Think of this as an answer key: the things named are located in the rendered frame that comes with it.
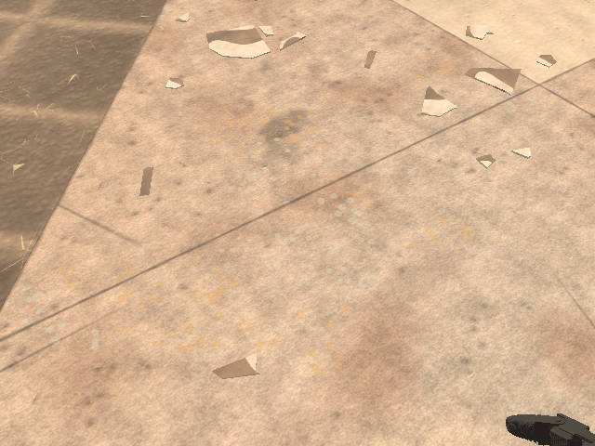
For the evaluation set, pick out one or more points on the right robot hand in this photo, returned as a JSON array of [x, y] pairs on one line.
[[559, 430]]

